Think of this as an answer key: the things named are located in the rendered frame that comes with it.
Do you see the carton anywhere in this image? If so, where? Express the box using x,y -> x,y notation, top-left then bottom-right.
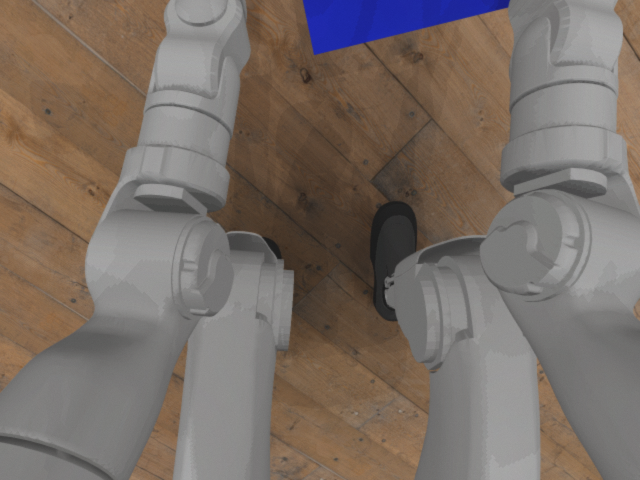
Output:
303,0 -> 510,55

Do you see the robot right thigh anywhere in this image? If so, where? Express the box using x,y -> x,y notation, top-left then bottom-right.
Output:
405,255 -> 540,480

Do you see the right robot forearm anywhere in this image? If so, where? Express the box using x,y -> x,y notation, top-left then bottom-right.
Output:
500,0 -> 640,219

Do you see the right robot foot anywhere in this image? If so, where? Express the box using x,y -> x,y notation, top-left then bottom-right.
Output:
370,201 -> 417,321

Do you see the right robot upper arm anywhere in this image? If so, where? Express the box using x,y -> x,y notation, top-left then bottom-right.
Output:
480,189 -> 640,480

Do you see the left robot upper arm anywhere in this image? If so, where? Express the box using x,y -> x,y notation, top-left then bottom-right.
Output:
0,209 -> 234,480

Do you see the left robot forearm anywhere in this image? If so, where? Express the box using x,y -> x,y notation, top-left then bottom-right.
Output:
85,0 -> 251,292

